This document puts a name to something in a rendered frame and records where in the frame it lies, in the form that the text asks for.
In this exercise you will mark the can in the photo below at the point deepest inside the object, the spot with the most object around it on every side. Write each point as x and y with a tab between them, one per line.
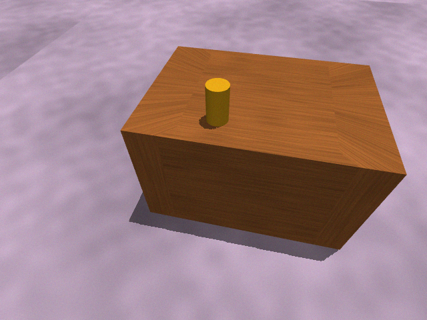
217	101

